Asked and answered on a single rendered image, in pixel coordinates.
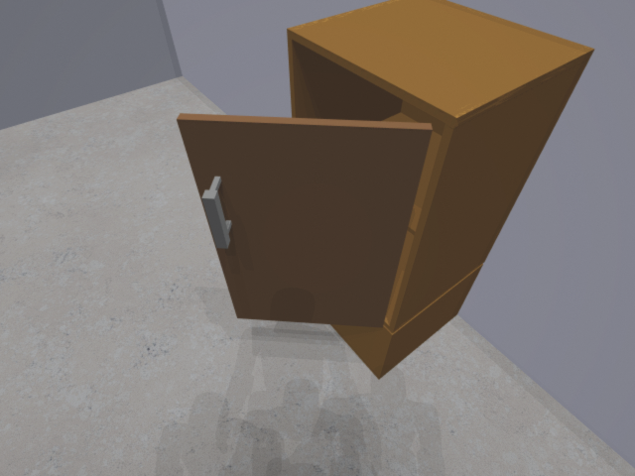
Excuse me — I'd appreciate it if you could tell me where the handle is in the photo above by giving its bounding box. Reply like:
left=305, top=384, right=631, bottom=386
left=201, top=177, right=232, bottom=249

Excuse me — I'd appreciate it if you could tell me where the cupboard door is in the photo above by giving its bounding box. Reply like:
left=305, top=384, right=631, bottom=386
left=177, top=113, right=433, bottom=328

